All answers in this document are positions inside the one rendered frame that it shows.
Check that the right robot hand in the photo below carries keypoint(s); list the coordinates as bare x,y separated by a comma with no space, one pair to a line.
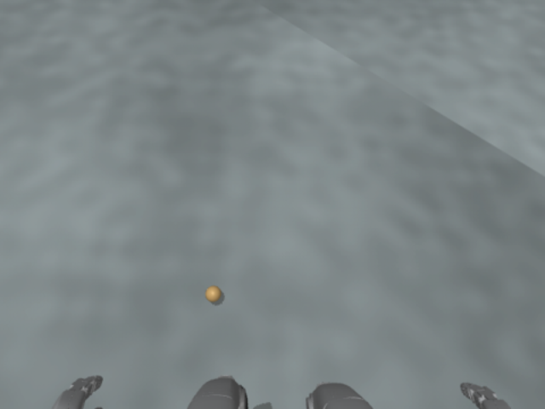
483,397

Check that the ball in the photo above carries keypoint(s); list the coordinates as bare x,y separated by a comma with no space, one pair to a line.
213,293

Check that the left robot hand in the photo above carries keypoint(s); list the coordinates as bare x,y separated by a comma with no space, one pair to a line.
78,393

